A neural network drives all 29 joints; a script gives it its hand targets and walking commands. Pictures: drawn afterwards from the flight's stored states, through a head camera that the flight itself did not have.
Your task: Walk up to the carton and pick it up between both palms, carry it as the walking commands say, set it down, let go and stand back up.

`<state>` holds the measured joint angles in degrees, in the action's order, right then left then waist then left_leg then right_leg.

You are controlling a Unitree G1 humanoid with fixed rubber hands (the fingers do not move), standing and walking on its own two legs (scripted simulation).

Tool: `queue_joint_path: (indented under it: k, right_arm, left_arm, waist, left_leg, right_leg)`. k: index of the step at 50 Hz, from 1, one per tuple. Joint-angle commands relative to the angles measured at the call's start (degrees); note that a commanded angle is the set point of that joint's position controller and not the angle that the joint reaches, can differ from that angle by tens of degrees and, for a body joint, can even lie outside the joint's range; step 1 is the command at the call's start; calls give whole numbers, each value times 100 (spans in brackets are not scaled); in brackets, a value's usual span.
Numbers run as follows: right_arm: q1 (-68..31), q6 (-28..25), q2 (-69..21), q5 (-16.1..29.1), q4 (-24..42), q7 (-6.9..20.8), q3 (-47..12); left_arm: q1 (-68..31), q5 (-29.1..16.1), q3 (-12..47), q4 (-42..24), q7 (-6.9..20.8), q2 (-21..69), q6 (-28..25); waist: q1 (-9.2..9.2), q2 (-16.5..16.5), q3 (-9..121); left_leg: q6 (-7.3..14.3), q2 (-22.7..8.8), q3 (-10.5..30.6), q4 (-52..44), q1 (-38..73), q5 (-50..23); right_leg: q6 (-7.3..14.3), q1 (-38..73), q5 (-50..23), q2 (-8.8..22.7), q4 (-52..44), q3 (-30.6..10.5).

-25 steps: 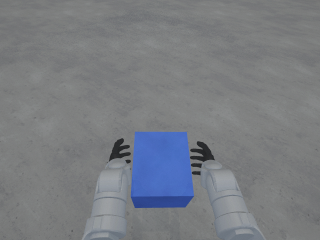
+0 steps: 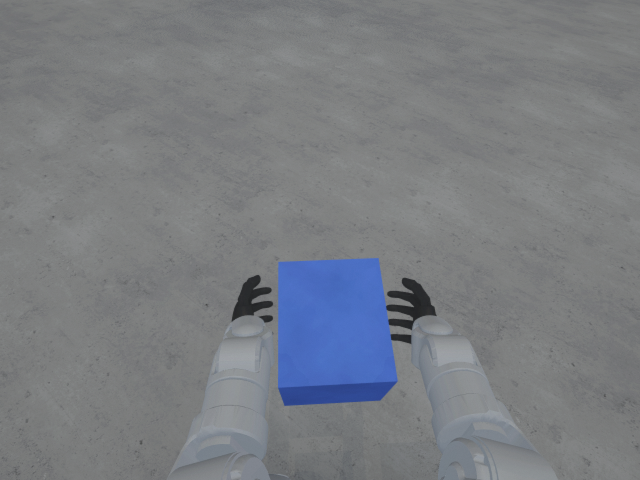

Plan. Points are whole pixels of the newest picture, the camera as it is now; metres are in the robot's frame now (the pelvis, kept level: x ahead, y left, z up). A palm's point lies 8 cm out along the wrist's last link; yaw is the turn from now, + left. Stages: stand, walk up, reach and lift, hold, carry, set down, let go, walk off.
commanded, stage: set down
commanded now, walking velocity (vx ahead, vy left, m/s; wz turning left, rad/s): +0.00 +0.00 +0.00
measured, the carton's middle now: (330, 333) +0.36 +0.02 -0.09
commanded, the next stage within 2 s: none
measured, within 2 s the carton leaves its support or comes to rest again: neither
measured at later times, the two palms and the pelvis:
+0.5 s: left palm (248, 347) +0.33 +0.16 -0.10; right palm (397, 342) +0.36 -0.09 -0.11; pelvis +0.02 -0.03 -0.04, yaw +0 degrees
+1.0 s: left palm (250, 362) +0.34 +0.16 -0.19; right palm (380, 355) +0.38 -0.07 -0.20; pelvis -0.02 +0.01 -0.12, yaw -1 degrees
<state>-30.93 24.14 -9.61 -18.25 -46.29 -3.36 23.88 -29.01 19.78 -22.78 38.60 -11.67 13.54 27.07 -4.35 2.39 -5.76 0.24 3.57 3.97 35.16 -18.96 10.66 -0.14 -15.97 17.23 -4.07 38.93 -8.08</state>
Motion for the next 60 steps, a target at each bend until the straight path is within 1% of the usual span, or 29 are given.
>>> queue_joint_path:
  k: [1, 3, 4, 6, 7, 8, 9, 10, 13, 14, 15, 16, 17, 22, 24, 27, 28, 29, 34, 35, 44, 46, 47, 52, 55, 57, 58, 59, 60]
  right_arm:
    - [-4371, -1114, -5501, 1174, 998, 1247, -2693]
    - [-3909, -1294, -5671, 1217, 891, 1060, -3124]
    - [-4056, -1358, -5833, 1365, 1097, 1019, -3329]
    - [-3944, -1530, -6075, 1342, 1153, 854, -3609]
    - [-3482, -1552, -5889, 1108, 1076, 754, -3599]
    - [-4069, -1660, -6005, 1300, 1195, 695, -3871]
    - [-4033, -1646, -5881, 1279, 1046, 662, -3806]
    - [-3927, -1802, -6256, 1401, 1355, 587, -4201]
    - [-3676, -1935, -5956, 1447, 1221, 395, -4261]
    - [-3672, -2021, -5993, 1536, 1520, 317, -4521]
    - [-3461, -2010, -5796, 1321, 1108, 255, -4291]
    - [-3369, -2048, -5671, 1466, 1381, 249, -4487]
    - [-3098, -1994, -5786, 1434, 1235, 194, -4486]
    - [-3131, -2040, -5555, 1316, 1139, 148, -4432]
    - [-3046, -2129, -5344, 1128, 995, 173, -4118]
    - [-3331, -2288, -5212, 1156, 1021, 199, -4181]
    - [-3016, -2265, -5168, 913, 788, 225, -3863]
    - [-3378, -2367, -5207, 1112, 913, 242, -3998]
    - [-3025, -2584, -5024, 1174, 1152, 351, -4310]
    - [-3726, -2580, -4926, 1292, 1387, 383, -4401]
    - [-4566, -2304, -4570, 1442, 1064, 586, -4139]
    - [-4983, -2196, -4578, 1376, 913, 633, -3853]
    - [-5448, -2258, -4611, 1615, 1188, 716, -4119]
    - [-5458, -2064, -4714, 1341, 476, 651, -3315]
    - [-6035, -1952, -5003, 1612, 1053, 606, -3782]
    - [-6186, -1820, -5193, 1636, 900, 579, -3814]
    - [-5866, -1816, -5185, 1601, 740, 569, -3753]
    - [-5884, -1802, -5163, 1640, 600, 549, -3749]
    - [-5978, -1767, -5458, 1643, 764, 527, -3955]
  left_arm:
    - [-3163, -1027, 2813, 173, 1672, 6022, -796]
    - [-3302, -1236, 2996, 3, 1726, 5811, -1109]
    - [-2609, -971, 2726, 349, 1786, 5614, -1182]
    - [-2668, -963, 2845, 373, 1852, 5492, -1403]
    - [-2638, -988, 2920, 221, 1921, 5526, -1457]
    - [-2932, -1019, 2719, 122, 1998, 5117, -1601]
    - [-2983, -1023, 2709, 179, 1994, 5099, -1627]
    - [-2972, -1013, 2908, -218, 2072, 4953, -1791]
    - [-3596, -1485, 3428, -495, 2068, 4726, -1917]
    - [-3047, -1392, 3545, -577, 2104, 4650, -1895]
    - [-3429, -1480, 3406, -571, 2127, 4637, -1955]
    - [-2854, -1413, 3611, -504, 2102, 4726, -1903]
    - [-2701, -1371, 3441, -495, 2094, 4556, -1897]
    - [-2316, -1021, 3012, -81, 2123, 4213, -1908]
    - [-2376, -963, 2976, 35, 2047, 4342, -1928]
    - [-2405, -904, 2880, 65, 1972, 4336, -2059]
    - [-2634, -1001, 3097, -113, 1969, 4313, -2084]
    - [-3025, -1061, 3181, -225, 1923, 4413, -2108]
    - [-2524, -1095, 3722, -401, 1599, 4542, -2327]
    - [-2599, -1142, 3608, -523, 1528, 4683, -2356]
    - [-4167, -1382, 3968, -832, 1055, 5125, -2139]
    - [-4054, -1217, 3636, -518, 1086, 4750, -1981]
    - [-4292, -1169, 3658, -542, 992, 5120, -1904]
    - [-5093, -1234, 3506, -193, 1152, 5059, -1766]
    - [-5395, -1491, 3702, -692, 1243, 5186, -1742]
    - [-5079, -1134, 3225, -347, 1230, 4915, -1646]
    - [-5502, -1375, 3496, -441, 1239, 5121, -1650]
    - [-5325, -1275, 3238, -262, 1216, 5200, -1610]
    - [-5403, -1368, 3453, -448, 1282, 5120, -1628]
  waist:
    - [-123, -688, 3488]
    - [-47, -268, 3520]
    - [-364, -202, 3635]
    - [-418, 124, 3888]
    - [-166, 204, 3997]
    - [-697, 296, 4235]
    - [-438, 404, 4047]
    - [-821, 226, 4627]
    - [-321, 363, 5259]
    - [-568, 188, 5265]
    - [-315, 164, 5346]
    - [-475, -121, 5524]
    - [-452, 359, 5381]
    - [-702, 119, 5211]
    - [-433, -26, 4829]
    - [-530, 209, 5067]
    - [-290, 211, 5057]
    - [-436, 83, 5152]
    - [-159, -178, 6449]
    - [-472, -285, 6635]
    - [-47, -607, 6496]
    - [-16, -204, 6152]
    - [-343, -336, 6291]
    - [289, -511, 5962]
    - [-82, -618, 7096]
    - [-412, -233, 7006]
    - [-134, -390, 6815]
    - [-506, -416, 6685]
    - [-284, -227, 6946]
  left_leg:
    - [-109, 45, 237, -107, 1886, -668]
    - [12, 132, 104, 163, 1518, -1141]
    - [153, 195, 24, 229, 1234, -968]
    - [201, 278, 57, 456, 745, -961]
    - [191, 267, 133, 524, 546, -1077]
    - [263, 302, 33, 767, 258, -1012]
    - [268, 279, 75, 806, 206, -938]
    - [229, 305, -87, 999, -199, -949]
    - [195, 289, 20, 1182, -175, -1212]
    - [104, 265, -48, 1293, -545, -1392]
    - [123, 304, -33, 1326, -851, -1152]
    - [143, 332, -12, 1245, -671, -1440]
    - [68, 263, -30, 1356, -804, -1248]
    - [112, 304, -73, 1505, -1401, -1154]
    - [31, 284, -49, 1617, -1484, -1000]
    - [73, 306, -24, 1763, -1123, -1328]
    - [5, 324, 50, 1724, -1364, -1301]
    - [1, 347, 12, 1825, -1100, -1470]
    - [-210, 355, 104, 2327, -268, -2963]
    - [-248, 415, 70, 2406, -72, -2794]
    - [-525, 332, 436, 2597, -583, -552]
    - [-413, 337, 580, 2505, -837, 442]
    - [-421, 336, 605, 2623, -770, 495]
    - [-356, 395, 392, 3027, -1981, 1248]
    - [-407, 567, -49, 3497, -1506, 75]
    - [-281, 568, -233, 3751, -2312, 386]
    - [-321, 538, -213, 3785, -2412, 403]
    - [-285, 540, -147, 3778, -2584, 317]
    - [-213, 538, -243, 3904, -2601, 339]
  right_leg:
    - [347, -1357, -307, -157, -741, 149]
    - [200, -1377, -692, -115, -734, 21]
    - [106, -1243, -699, -48, -649, -53]
    - [-11, -1270, -698, -82, -441, -47]
    - [-37, -1183, -732, -83, -467, -175]
    - [-100, -1078, -637, 24, -333, -393]
    - [-154, -1493, -474, -113, -250, -262]
    - [-147, -791, -732, 62, -251, -611]
    - [-275, -1317, -1356, -243, 336, -259]
    - [-282, -810, -1896, -14, 272, -529]
    - [-271, -913, -1638, -57, 341, -498]
    - [-309, -783, -2091, -72, 462, -486]
    - [-381, -756, -1830, 2, 427, -550]
    - [-473, -1272, -1754, -18, 690, -472]
    - [-319, -1873, -1290, -222, 739, -276]
    - [-342, -2532, -1309, -335, 930, -156]
    - [-262, -2709, -1259, -467, 1026, 52]
    - [-198, -2867, -1235, -480, 1132, 20]
    - [-170, -3328, -1858, -556, 1606, 111]
    - [-124, -3754, -1349, -710, 1885, 271]
    - [183, -4999, 208, -873, 2641, 507]
    - [54, -5488, 829, -830, 2821, 668]
    - [81, -5420, 801, -819, 2922, 605]
    - [78, -5627, 1067, -877, 3181, 607]
    - [10, -5148, 414, -962, 3338, 667]
    - [-125, -5160, 776, -887, 3490, 615]
    - [-28, -5121, 772, -915, 3456, 542]
    - [1, -5100, 683, -841, 3457, 441]
    - [-35, -4868, 686, -848, 3397, 451]
